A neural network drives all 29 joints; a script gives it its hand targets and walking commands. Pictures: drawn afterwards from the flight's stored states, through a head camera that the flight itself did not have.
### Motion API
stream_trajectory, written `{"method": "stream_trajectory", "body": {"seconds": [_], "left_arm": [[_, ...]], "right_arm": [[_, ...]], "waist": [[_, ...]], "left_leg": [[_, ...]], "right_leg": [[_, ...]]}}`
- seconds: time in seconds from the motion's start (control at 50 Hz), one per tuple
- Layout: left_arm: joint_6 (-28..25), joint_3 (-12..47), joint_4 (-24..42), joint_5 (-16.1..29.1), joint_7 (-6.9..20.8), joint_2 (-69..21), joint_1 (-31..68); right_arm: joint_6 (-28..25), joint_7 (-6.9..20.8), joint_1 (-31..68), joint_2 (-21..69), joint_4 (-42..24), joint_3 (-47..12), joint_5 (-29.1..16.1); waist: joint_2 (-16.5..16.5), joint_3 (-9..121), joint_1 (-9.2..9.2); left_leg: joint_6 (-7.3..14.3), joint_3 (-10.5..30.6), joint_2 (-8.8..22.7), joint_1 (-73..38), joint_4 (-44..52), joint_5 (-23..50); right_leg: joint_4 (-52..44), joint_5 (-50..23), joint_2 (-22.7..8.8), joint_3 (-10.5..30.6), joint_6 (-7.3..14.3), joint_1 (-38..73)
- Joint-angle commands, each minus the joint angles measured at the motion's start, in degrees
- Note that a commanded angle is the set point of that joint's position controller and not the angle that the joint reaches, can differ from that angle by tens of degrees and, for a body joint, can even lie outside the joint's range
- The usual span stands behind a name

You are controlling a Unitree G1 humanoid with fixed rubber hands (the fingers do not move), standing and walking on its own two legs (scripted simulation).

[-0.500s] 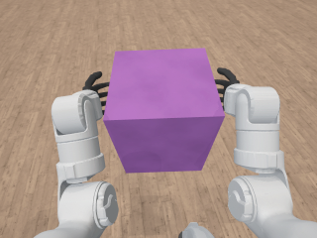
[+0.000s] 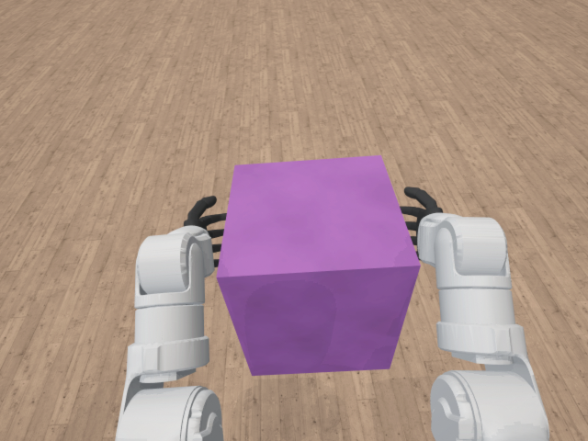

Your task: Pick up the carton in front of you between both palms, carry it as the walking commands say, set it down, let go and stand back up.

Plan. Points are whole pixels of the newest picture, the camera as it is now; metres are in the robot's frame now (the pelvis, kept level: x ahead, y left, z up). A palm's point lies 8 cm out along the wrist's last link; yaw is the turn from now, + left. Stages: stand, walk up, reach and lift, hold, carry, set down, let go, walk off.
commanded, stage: carry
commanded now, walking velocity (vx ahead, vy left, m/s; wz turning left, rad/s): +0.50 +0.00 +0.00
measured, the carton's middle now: (314, 269) +0.37 -0.01 +0.04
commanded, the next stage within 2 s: none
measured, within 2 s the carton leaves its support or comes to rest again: neither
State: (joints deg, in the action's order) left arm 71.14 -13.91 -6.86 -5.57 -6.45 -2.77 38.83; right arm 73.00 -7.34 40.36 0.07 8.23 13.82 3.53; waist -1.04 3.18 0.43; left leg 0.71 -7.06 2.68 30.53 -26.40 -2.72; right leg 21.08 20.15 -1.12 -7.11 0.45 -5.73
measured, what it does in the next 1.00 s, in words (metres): walks ahead: left foot, then right foot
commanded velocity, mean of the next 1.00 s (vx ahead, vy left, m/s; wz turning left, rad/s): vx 0.50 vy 0.00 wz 0.00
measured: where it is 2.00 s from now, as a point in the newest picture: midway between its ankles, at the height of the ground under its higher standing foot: (306, 219)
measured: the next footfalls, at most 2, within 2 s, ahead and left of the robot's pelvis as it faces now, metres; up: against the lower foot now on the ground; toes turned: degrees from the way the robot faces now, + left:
left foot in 0.04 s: +0.18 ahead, +0.11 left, +0.00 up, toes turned +8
right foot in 0.48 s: +0.47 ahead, -0.11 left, +0.00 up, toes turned -11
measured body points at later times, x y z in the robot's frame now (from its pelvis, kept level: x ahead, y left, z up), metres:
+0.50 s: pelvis +0.32 -0.02 -0.02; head +0.28 -0.03 +0.43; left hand +0.60 +0.12 +0.09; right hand +0.59 -0.18 +0.08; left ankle +0.15 +0.10 -0.73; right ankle +0.43 -0.11 -0.74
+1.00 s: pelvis +0.62 +0.00 -0.01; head +0.57 +0.00 +0.44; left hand +0.89 +0.15 +0.08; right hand +0.88 -0.15 +0.08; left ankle +0.76 +0.10 -0.74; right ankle +0.43 -0.11 -0.74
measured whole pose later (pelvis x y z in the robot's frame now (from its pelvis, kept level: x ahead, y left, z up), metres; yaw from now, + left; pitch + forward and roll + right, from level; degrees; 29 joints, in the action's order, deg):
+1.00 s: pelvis +0.62 +0.00 -0.01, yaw -1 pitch +3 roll +0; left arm 70.8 -5.5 18.1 -6.8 -4.6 -7.7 9.2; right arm 71.9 -5.0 8.7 7.5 -18.9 6.5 7.2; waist 0.2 10.0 0.7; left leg 1.3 -11.0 3.8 28.6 -26.5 -3.7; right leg 17.3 24.5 -2.7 -10.2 -1.9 5.1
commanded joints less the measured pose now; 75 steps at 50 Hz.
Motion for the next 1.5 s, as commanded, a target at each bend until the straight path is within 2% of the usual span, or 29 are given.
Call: {"method": "stream_trajectory", "body": {"seconds": [0.0, 0.02, 0.04, 0.06, 0.12, 0.16, 0.24, 0.38, 0.44, 0.46, 0.48, 0.5, 0.52, 0.56, 0.58, 0.64, 0.72, 0.88, 0.94, 0.98, 1.0, 1.02, 1.04, 1.1, 1.14, 1.2, 1.3, 1.4, 1.48], "left_arm": [[-0.9, 36.3, 6.4, 23.9, 13.1, -63.5, 35.4], [-0.7, 36.8, 6.8, 23.6, 13.4, -62.8, 33.2], [-0.2, 37.8, 6.8, 24.2, 13.8, -64.8, 32.5], [-0.3, 38.5, 8.0, 23.8, 14.1, -64.7, 30.5], [-1.7, 41.6, 13.7, 24.6, 14.6, -67.8, 26.3], [-2.6, 44.1, 18.5, 24.2, 14.2, -68.1, 22.6], [-3.9, 48.2, 25.9, 21.8, 13.2, -64.2, 11.2], [-1.2, 48.2, 26.3, 20.5, 15.0, -58.5, -4.0], [-0.3, 46.6, 23.4, 20.4, 16.1, -56.5, -4.9], [-0.2, 46.0, 22.1, 20.3, 16.3, -55.8, -5.6], [-0.2, 44.9, 20.6, 19.6, 16.4, -53.9, -5.1], [-0.5, 44.2, 18.4, 19.7, 16.5, -54.8, -5.8], [-0.8, 44.6, 19.8, 20.4, 16.6, -56.3, -5.1], [-1.6, 45.8, 21.9, 21.8, 16.8, -60.2, -1.7], [-2.1, 46.6, 22.8, 22.3, 17.0, -61.4, -0.2], [-3.1, 47.8, 24.1, 23.2, 17.5, -61.8, -0.8], [-3.1, 48.6, 26.5, 23.9, 17.5, -58.7, -2.1], [-0.5, 46.5, 26.3, 21.7, 16.4, -53.3, -6.3], [0.1, 46.5, 25.7, 21.4, 16.2, -53.2, -5.7], [0.3, 47.1, 25.7, 21.5, 16.1, -53.6, -4.7], [0.3, 47.3, 25.8, 21.4, 16.1, -53.3, -4.3], [0.7, 48.4, 27.3, 22.2, 16.0, -54.6, -2.7], [0.3, 49.0, 27.7, 22.3, 16.2, -55.0, -1.5], [-2.0, 50.1, 27.6, 23.1, 16.5, -60.3, -0.8], [-3.2, 50.8, 27.9, 22.9, 16.2, -62.4, -1.7], [-4.3, 51.3, 28.8, 22.0, 15.3, -62.3, -4.8], [-3.8, 51.0, 31.4, 21.4, 14.6, -59.0, -6.7], [-1.1, 49.7, 31.0, 21.6, 14.8, -54.5, -7.3], [0.3, 48.0, 29.0, 21.5, 15.4, -52.9, -6.6]], "right_arm": [[-2.3, 13.3, 35.4, 68.0, -5.3, -36.1, -23.2], [-2.3, 13.8, 32.0, 67.3, -5.3, -35.8, -22.6], [-2.9, 13.8, 30.0, 64.8, -5.2, -35.4, -20.5], [-3.2, 13.9, 26.5, 65.8, -5.9, -35.4, -20.1], [-4.2, 14.6, 24.5, 67.8, -16.8, -38.6, -20.0], [-4.8, 14.8, 22.2, 67.5, -23.3, -41.3, -20.3], [-5.3, 15.8, 10.8, 63.6, -30.7, -45.8, -20.3], [-3.4, 17.6, -4.8, 59.1, -28.3, -46.9, -19.6], [-2.5, 17.8, -3.2, 57.1, -27.3, -47.4, -19.8], [-2.2, 17.7, -2.7, 55.9, -26.8, -47.4, -19.9], [-1.6, 17.6, -1.3, 55.9, -26.6, -47.7, -20.2], [-1.3, 17.6, 0.1, 55.9, -27.1, -47.9, -20.6], [-1.6, 17.8, 1.3, 57.6, -26.5, -48.4, -20.9], [-2.8, 18.0, 2.3, 61.2, -26.3, -48.7, -21.8], [-3.3, 18.0, 2.3, 62.3, -26.4, -48.9, -21.8], [-4.8, 17.2, 0.4, 63.5, -27.3, -49.8, -20.8], [-5.2, 16.1, -2.4, 61.8, -28.4, -49.4, -19.6], [-2.1, 16.1, -4.5, 56.2, -29.8, -48.6, -19.7], [-1.3, 16.5, -3.7, 55.5, -29.5, -48.1, -20.3], [-1.3, 16.8, -4.6, 55.9, -28.0, -47.4, -20.3], [-1.4, 16.9, -5.5, 55.9, -27.3, -46.8, -20.0], [-2.1, 17.2, -5.8, 55.7, -25.5, -46.1, -19.0], [-2.7, 17.4, -6.1, 57.8, -25.2, -46.3, -19.8], [-4.6, 17.8, -2.7, 63.0, -29.1, -48.0, -21.5], [-5.5, 17.9, -1.8, 64.1, -30.6, -48.7, -22.1], [-6.1, 18.3, -4.6, 63.2, -31.7, -49.3, -22.5], [-5.4, 18.3, -6.5, 58.9, -34.3, -49.1, -22.4], [-3.3, 17.4, -8.4, 54.6, -33.0, -47.5, -20.4], [-2.0, 17.1, -6.0, 53.4, -31.9, -47.4, -20.0]], "waist": [[6.7, 28.0, -0.31], [0.2, 31.8, -1.42], [-13.6, 36.2, -1.91], [-16.2, 32.6, -2.08], [-3.3, 27.5, -1.74], [-5.3, 26.3, -1.50], [-7.7, 24.7, -1.41], [-8.1, 15.1, -1.81], [-4.4, 15.7, -0.54], [-1.6, 18.0, 0.32], [11.2, 21.2, 0.65], [19.9, 20.6, 1.23], [15.3, 19.1, 0.51], [5.6, 17.2, 0.18], [4.1, 16.6, -0.08], [7.1, 16.4, -0.08], [6.8, 14.2, 0.12], [8.8, 7.9, 0.57], [10.0, 7.7, 0.53], [7.0, 13.3, -0.89], [1.8, 18.3, -2.09], [-14.3, 24.1, -2.22], [-18.1, 22.1, -1.85], [-2.0, 20.7, -1.37], [-3.9, 20.3, -0.95], [-6.4, 18.6, -0.95], [-5.9, 13.9, -1.30], [-6.9, 8.3, -1.66], [-7.5, 9.9, -0.46]], "left_leg": [[2.0, -3.6, -1.3, -26.3, 6.2, 2.9], [4.2, 9.3, 9.1, -39.0, 3.0, 3.8], [13.5, 29.7, 20.8, -55.4, 2.6, 5.7], [15.0, 34.9, 20.9, -56.8, 5.8, 8.7], [9.2, 21.7, 18.0, -47.9, 7.0, 14.4], [7.3, 15.2, 15.8, -43.2, 9.9, 12.8], [7.6, 7.9, 12.4, -42.2, 11.1, 13.7], [4.8, 2.2, 11.0, -36.2, 11.4, 17.5], [1.9, -2.9, 7.8, -27.5, -1.7, 16.3], [0.2, -3.9, 6.4, -18.8, -11.1, 7.5], [-2.6, -3.1, 1.1, -3.4, -28.1, -7.1], [-2.5, 0.8, -3.5, 9.5, -38.6, -25.0], [-0.6, 5.8, 0.2, 11.9, -44.4, -25.6], [0.5, 7.5, 4.6, 10.1, -43.1, -19.0], [0.3, 7.8, 6.0, 7.9, -39.3, -15.2], [-1.3, 4.7, 5.6, 5.3, -32.1, -9.6], [-2.8, 2.2, 5.2, 8.2, -19.8, -3.8], [-0.6, -2.0, 2.4, 7.9, -4.9, 1.9], [0.9, -4.1, 1.0, 0.6, -0.8, -0.2], [1.3, -8.3, -3.4, -18.5, 2.1, -4.4], [1.9, 1.1, 4.0, -31.8, 2.8, -9.9], [10.4, 28.8, 19.8, -46.1, 8.0, -17.3], [12.6, 37.6, 21.7, -47.6, 13.2, -8.4], [7.9, 21.2, 18.4, -37.3, 10.7, 1.5], [5.8, 14.1, 16.0, -31.3, 13.8, -3.6], [6.6, 8.9, 14.3, -31.1, 17.2, -5.3], [6.8, 3.6, 12.0, -35.3, 17.3, 5.2], [5.9, 0.4, 11.4, -36.5, 16.4, 11.6], [2.8, -4.2, 10.1, -35.1, 4.2, 25.8]], "right_leg": [[14.7, -38.8, -7.3, -1.0, 1.6, 5.7], [26.0, -22.2, -6.3, -0.6, 0.0, -5.4], [38.9, -5.0, -0.2, 0.9, -2.0, -25.8], [45.6, 9.9, 2.3, 4.0, -1.5, -37.0], [42.5, 3.3, -4.0, 6.8, -0.7, -38.5], [35.1, 0.3, -4.1, 5.0, -1.8, -34.1], [24.4, -6.1, -3.3, 1.5, -3.0, -32.7], [6.8, -19.3, -1.7, -2.8, -0.8, -23.8], [2.8, -14.9, 1.6, -7.6, 0.6, -5.5], [4.4, -9.7, -2.8, -2.1, 1.3, 5.2], [-0.5, -0.3, -17.9, 23.2, 7.4, 15.9], [-7.8, -0.5, -23.8, 38.4, 12.3, 20.0], [-7.9, -2.7, -23.7, 35.5, 12.1, 16.6], [-8.9, -3.0, -20.3, 25.4, 9.0, 7.4], [-10.7, -0.6, -19.1, 20.9, 7.4, 3.1], [-13.8, -0.1, -16.3, 12.3, 6.4, -0.3], [-15.4, -5.0, -15.1, 8.4, 7.3, 3.5], [-12.1, -22.3, -13.3, 2.1, 6.1, 11.2], [-6.6, -30.8, -13.2, 0.0, 4.6, 11.7], [9.3, -38.7, -9.8, -4.9, 2.0, 5.5], [22.0, -26.2, -8.5, -5.3, 0.1, -4.0], [40.2, -11.8, -1.5, -3.6, -3.1, -22.7], [48.6, 7.0, 2.0, 1.8, -2.5, -33.9], [49.7, 0.6, -6.2, 7.7, 0.4, -34.1], [44.0, -4.8, -6.6, 6.4, 0.0, -30.4], [36.1, -9.2, -6.7, 4.0, -1.5, -31.9], [20.9, -16.6, -5.8, 0.2, -2.3, -34.6], [10.6, -20.5, -3.7, -2.9, -0.1, -31.0], [4.4, -18.3, 0.2, -7.4, 1.5, -14.7]]}}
